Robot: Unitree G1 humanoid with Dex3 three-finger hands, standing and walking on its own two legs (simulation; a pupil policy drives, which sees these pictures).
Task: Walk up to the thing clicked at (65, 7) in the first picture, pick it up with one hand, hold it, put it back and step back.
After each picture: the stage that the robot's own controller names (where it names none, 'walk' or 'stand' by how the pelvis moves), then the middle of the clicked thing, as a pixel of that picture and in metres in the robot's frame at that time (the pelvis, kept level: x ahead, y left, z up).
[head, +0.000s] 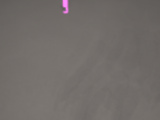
stand; (65, 4) +2.26 +0.22 -0.66
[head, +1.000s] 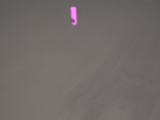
walk; (73, 16) +2.13 +0.26 -0.65
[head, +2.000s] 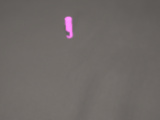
walk; (69, 27) +1.50 +0.22 -0.65
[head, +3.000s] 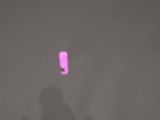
walk; (63, 63) +1.00 +0.20 -0.64
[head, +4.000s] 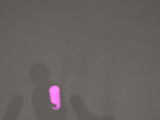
walk; (55, 98) +0.63 +0.16 -0.64
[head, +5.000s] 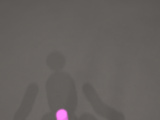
stand; out of the picture +0.44 +0.14 -0.63
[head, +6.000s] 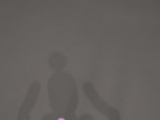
stand; out of the picture +0.41 +0.13 -0.65
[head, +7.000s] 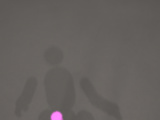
stand; out of the picture +0.42 +0.15 -0.65
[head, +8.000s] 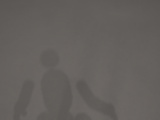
stand; out of the picture +0.37 +0.17 -0.65
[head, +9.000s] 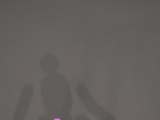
stand; out of the picture +0.41 +0.16 -0.66
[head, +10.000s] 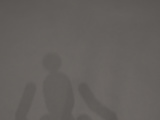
stand; out of the picture +0.39 +0.16 -0.66
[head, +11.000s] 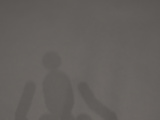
stand; out of the picture +0.39 +0.16 -0.66
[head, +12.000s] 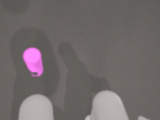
go down; (34, 64) +0.47 +0.17 -0.35
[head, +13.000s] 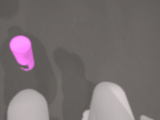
approach; (24, 55) +0.48 +0.18 -0.27
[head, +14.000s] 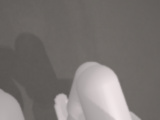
close in; out of the picture +0.47 +0.24 -0.17
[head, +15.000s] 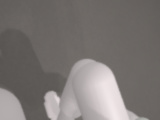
close; out of the picture +0.47 +0.25 -0.17
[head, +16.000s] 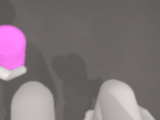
lift; (11, 56) +0.38 +0.23 -0.03
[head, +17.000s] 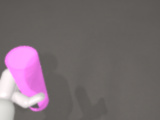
hold; (32, 84) +0.31 +0.15 +0.09
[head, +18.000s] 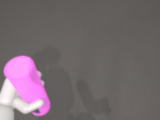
hold; (32, 90) +0.31 +0.16 +0.05
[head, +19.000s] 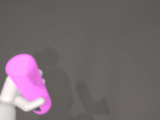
hold; (33, 89) +0.31 +0.16 +0.05
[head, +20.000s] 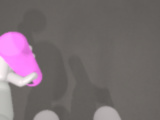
crouch; (24, 64) +0.40 +0.17 -0.02
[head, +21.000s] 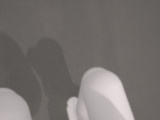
lower; out of the picture +0.48 +0.22 -0.10
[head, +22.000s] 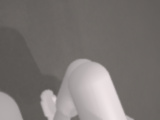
lower; out of the picture +0.46 +0.27 -0.18
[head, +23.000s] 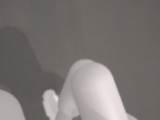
lower; out of the picture +0.46 +0.27 -0.18
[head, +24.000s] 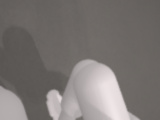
lower; out of the picture +0.45 +0.26 -0.17
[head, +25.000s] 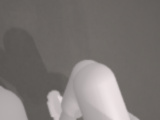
lower; out of the picture +0.46 +0.26 -0.17
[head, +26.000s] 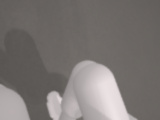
open; out of the picture +0.46 +0.24 -0.18
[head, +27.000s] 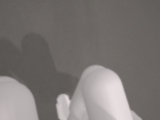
stand; out of the picture +0.45 +0.23 -0.19
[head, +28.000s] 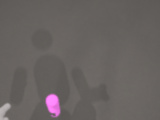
stand; (53, 106) +0.42 +0.14 -0.53
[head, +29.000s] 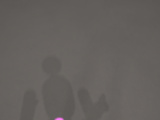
stand; out of the picture +0.40 +0.13 -0.60
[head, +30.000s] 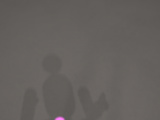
stand; out of the picture +0.40 +0.13 -0.60
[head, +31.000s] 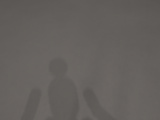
stand; out of the picture +0.41 +0.11 -0.65
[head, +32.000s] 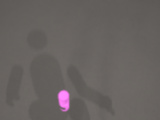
walk; (64, 101) +0.47 +0.08 -0.64
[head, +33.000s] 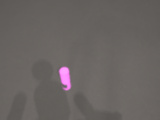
walk; (65, 79) +0.72 +0.16 -0.63
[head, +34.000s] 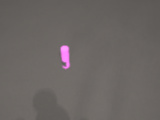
stand; (65, 57) +1.04 +0.17 -0.63
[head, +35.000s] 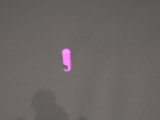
stand; (66, 60) +1.04 +0.14 -0.66
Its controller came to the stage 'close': yes
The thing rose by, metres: 0.69
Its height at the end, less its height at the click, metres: +0.00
